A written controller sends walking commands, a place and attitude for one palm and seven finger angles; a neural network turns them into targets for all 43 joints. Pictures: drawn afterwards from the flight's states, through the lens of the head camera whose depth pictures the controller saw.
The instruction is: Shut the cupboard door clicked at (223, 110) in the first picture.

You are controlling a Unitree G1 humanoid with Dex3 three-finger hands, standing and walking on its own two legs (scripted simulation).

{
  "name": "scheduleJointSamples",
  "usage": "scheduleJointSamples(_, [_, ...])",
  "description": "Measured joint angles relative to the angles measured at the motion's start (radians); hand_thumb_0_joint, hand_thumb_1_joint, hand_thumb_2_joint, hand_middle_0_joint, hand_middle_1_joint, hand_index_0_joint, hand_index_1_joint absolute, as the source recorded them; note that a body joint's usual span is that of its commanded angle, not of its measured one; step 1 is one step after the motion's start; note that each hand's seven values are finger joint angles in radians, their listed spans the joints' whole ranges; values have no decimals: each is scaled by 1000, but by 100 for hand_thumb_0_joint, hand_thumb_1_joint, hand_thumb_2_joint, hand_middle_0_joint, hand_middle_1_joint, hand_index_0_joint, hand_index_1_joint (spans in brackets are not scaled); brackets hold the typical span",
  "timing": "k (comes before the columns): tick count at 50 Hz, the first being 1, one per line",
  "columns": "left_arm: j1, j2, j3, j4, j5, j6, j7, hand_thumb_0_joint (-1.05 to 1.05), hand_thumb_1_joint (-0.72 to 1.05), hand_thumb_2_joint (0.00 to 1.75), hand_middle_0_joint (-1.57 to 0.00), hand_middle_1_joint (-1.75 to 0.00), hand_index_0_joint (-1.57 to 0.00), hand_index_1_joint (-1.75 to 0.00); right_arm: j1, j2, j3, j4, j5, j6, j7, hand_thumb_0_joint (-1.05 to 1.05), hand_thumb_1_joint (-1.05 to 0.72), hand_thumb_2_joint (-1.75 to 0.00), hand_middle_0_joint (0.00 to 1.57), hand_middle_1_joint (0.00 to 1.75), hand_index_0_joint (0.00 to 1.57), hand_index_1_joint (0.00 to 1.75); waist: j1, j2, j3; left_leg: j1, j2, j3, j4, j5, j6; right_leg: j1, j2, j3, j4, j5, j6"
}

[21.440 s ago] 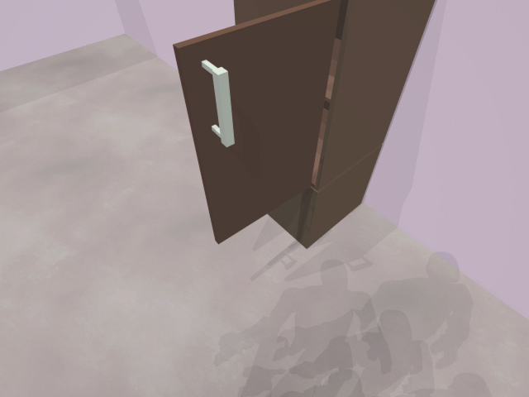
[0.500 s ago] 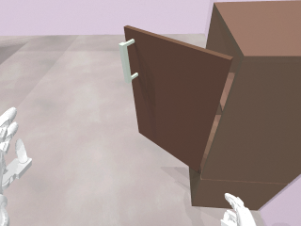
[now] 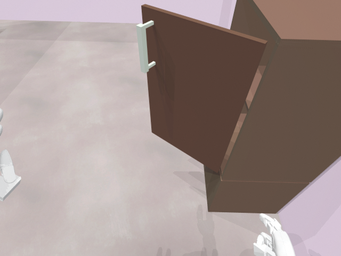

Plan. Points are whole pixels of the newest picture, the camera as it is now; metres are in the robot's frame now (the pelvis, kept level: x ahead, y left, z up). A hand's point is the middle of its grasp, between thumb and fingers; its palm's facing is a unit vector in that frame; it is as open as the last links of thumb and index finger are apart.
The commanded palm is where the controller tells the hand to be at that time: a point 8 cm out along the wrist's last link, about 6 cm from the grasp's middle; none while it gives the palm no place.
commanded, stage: step back with the hand held close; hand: left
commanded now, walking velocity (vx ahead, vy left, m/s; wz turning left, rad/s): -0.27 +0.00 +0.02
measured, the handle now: (147, 47) +0.69 +0.13 +0.15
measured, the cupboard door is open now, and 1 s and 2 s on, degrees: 54 54 54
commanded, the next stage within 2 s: stop stepping back and stand still in 0.96 s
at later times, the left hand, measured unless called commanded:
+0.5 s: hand out of the picture +0.14 +0.28 +0.17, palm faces +0.46 -0.76 -0.46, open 7.4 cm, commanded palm +0.07 +0.31 +0.19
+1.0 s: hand out of the picture +0.07 +0.30 +0.18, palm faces +0.43 -0.83 -0.34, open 7.4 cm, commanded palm +0.01 +0.34 +0.19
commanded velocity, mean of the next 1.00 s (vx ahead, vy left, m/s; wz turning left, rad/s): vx -0.38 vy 0.00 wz -0.04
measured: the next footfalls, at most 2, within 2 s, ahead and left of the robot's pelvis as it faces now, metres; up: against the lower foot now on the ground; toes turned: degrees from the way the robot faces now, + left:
right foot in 0.84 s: -0.09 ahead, -0.14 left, +0.00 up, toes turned +5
right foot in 1.24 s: -0.22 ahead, -0.05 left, +0.00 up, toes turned -6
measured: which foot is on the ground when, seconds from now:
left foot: down 0.00-1.00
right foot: down 0.00-0.68, up 0.70-0.82, down 0.84-1.00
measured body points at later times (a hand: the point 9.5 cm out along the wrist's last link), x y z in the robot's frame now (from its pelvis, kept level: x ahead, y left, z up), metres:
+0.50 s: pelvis -0.06 +0.00 -0.01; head -0.04 +0.03 +0.44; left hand +0.10 +0.32 +0.19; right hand +0.12 -0.23 -0.08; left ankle +0.07 +0.08 -0.73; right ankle -0.03 -0.14 -0.73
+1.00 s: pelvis -0.13 +0.04 -0.01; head -0.14 +0.09 +0.44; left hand +0.04 +0.34 +0.20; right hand +0.04 -0.20 -0.07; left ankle +0.03 +0.09 -0.73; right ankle -0.13 -0.14 -0.73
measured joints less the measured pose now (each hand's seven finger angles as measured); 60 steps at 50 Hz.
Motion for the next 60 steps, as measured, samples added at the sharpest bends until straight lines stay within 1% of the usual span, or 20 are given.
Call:
scheduleJointSamples(9, [-22, -47, -20, -18, 15, -43, 23, 1, 89, 89, -21, -31, -21, -30, 39, 10, 5, 64, -21, -51, 6, 1, -90, -90, 20, 30, 21, 30, 12, -9, -6, -52, 3, -24, 42, -23, -7, -30, 16, -5, 6, 19, -14])
scheduleJointSamples(14, [-30, -27, -11, -17, 21, -68, 30, 1, 89, 89, -21, -31, -21, -30, 40, 13, 6, 79, -25, -67, 5, 1, -90, -90, 20, 30, 21, 30, -4, -13, -1, -58, 9, -29, 26, 26, 1, -34, 36, 9, -2, 13, -14])
scheduleJointSamples(19, [-38, 16, 25, -6, 27, -88, 14, 1, 89, 89, -21, -31, -21, -30, 38, 19, 2, 69, -24, -87, 7, 1, -90, -90, 20, 30, 21, 30, -29, -16, 2, -87, 1, -47, 43, 50, 10, -18, 76, 56, 73, -32, -24])
scheduleJointSamples(21, [-28, 23, 44, -10, 22, -96, 9, 1, 89, 89, -21, -31, -21, -30, 26, 20, 0, 69, -26, -90, 13, 1, -90, -90, 20, 30, 21, 30, -20, -19, -5, -112, 4, -41, 52, 54, 7, -7, 83, 70, 66, -86, -22])
scheduleJointSamples(23, [-23, 15, 48, -19, 11, -99, 6, 1, 89, 89, -21, -31, -21, -30, 2, 20, -3, 75, -26, -91, 19, 1, -90, -90, 20, 30, 21, 30, -8, -14, 8, -122, 15, -37, 48, 66, 1, -20, 93, 76, 60, -58, -10])
scheduleJointSamples(27, [-8, -3, 10, -51, 9, -100, 5, 1, 89, 89, -21, -31, -21, -30, -15, 25, -7, 90, -27, -87, 25, 1, -90, -90, 20, 30, 21, 30, 4, -30, 9, -126, 9, -31, 37, 13, -20, -28, 85, 83, 42, -25, -11])
scheduleJointSamples(30, [1, -7, -14, -64, 13, -104, 11, 1, 89, 89, -21, -31, -21, -30, -18, 26, -9, 95, -32, -81, 22, 1, -90, -90, 20, 30, 21, 30, 2, -35, -2, -126, 6, -29, 22, 14, -27, -25, 80, 83, 20, -8, -5])
scheduleJointSamples(33, [-6, 5, -11, -59, 15, -109, 13, 1, 89, 89, -21, -31, -21, -30, -19, 26, -10, 92, -30, -79, 14, 1, -90, -90, 20, 30, 21, 30, -7, -30, -4, -120, 12, -29, 3, 76, -3, -18, 85, 79, 10, -3, -3])
scheduleJointSamples(35, [-24, 15, 5, -40, 19, -113, 9, 1, 89, 89, -21, -31, -21, -30, -22, 28, -11, 87, -30, -87, 7, 1, -90, -90, 20, 30, 21, 30, -18, -16, 2, -119, 20, -35, -10, 115, 21, -26, 102, 77, 47, -56, -14])
scheduleJointSamples(37, [-43, 28, 22, -25, 14, -109, 1, 1, 89, 89, -21, -31, -21, -30, -19, 34, -15, 83, -33, -95, 6, 1, -90, -90, 20, 30, 21, 30, -28, -2, 4, -120, 32, -43, -31, 151, 25, -19, 122, 64, 113, -106, -30])
scheduleJointSamples(40, [-31, 41, 43, -30, -7, -104, -3, 1, 89, 89, -21, -31, -21, -30, -9, 45, -13, 81, -32, -101, 19, 1, -90, -90, 20, 30, 21, 30, -25, -1, -21, -135, 49, -26, -66, 176, 15, 40, 124, 39, 100, -178, -52])
scheduleJointSamples(42, [-4, 44, 52, -53, -22, -104, 1, 1, 89, 89, -21, -31, -21, -30, -10, 52, -7, 80, -33, -105, 28, 1, -90, -90, 20, 30, 21, 30, -6, -25, -40, -153, 47, 9, -84, 187, 5, 92, 98, 49, 6, -208, -69])
scheduleJointSamples(45, [-11, 12, 16, -69, -18, -108, 6, 1, 89, 90, -21, -31, -21, -30, -31, 53, -6, 107, -40, -106, 32, 1, -90, -90, 20, 30, 21, 30, 22, -27, -21, -163, 54, 26, -59, 105, -44, 89, 91, 74, -33, -73, -23])
scheduleJointSamples(48, [-27, -4, -33, -81, 5, -96, 8, 1, 89, 90, -21, -31, -21, -30, -9, 54, 0, 133, -40, -98, 25, 1, -90, -90, 20, 30, 21, 30, 28, -52, -36, -136, 24, 0, 23, -19, -80, 90, 70, 96, -23, -65, 11])
scheduleJointSamples(50, [-52, -3, -43, -80, 11, -88, 6, 1, 89, 90, -21, -31, -21, -30, 0, 48, 2, 130, -41, -91, 14, 1, -90, -90, 20, 30, 21, 30, 6, -47, -40, -126, 20, -2, -19, 97, -48, 79, 68, 89, -6, -70, 20])
scheduleJointSamples(52, [-86, 10, -26, -61, 9, -92, -3, 1, 89, 89, -21, -31, -21, -30, -12, 46, -5, 124, -36, -92, 8, 1, -90, -90, 20, 30, 21, 30, -15, -29, -18, -126, 29, -1, -46, 211, 33, 50, 88, 84, 63, -127, -4])
scheduleJointSamples(53, [-96, 20, -10, -43, 5, -95, -9, 1, 89, 89, -21, -31, -21, -30, -21, 50, -9, 124, -38, -92, 9, 1, -90, -90, 20, 30, 21, 30, -24, -23, -8, -126, 33, -3, -60, 218, 56, 30, 103, 80, 127, -173, -19])
scheduleJointSamples(54, [-97, 33, 6, -27, -1, -94, -15, 1, 89, 89, -21, -31, -21, -30, -26, 56, -11, 121, -42, -90, 12, 1, -90, -90, 20, 30, 21, 30, -33, -16, -4, -123, 39, -7, -83, 225, 56, 17, 120, 70, 183, -213, -33])
scheduleJointSamples(57, [-52, 56, 32, -31, -29, -68, -20, 1, 89, 89, -21, -31, -21, -30, -11, 69, -9, 97, -40, -96, 31, 1, -90, -90, 20, 30, 21, 30, -36, -7, -10, -102, 58, 1, -188, 253, 24, 39, 151, 8, 219, -292, -60])
scheduleJointSamples(60, [18, 54, 22, -96, -40, -36, -13, 2, 89, 89, -21, -31, -21, -30, 18, 68, -3, 70, -38, -111, 47, 1, -90, -90, 20, 30, 21, 30, -25, -9, -30, -93, 49, 17, -270, 207, -36, 143, 162, -54, 58, -309, -66])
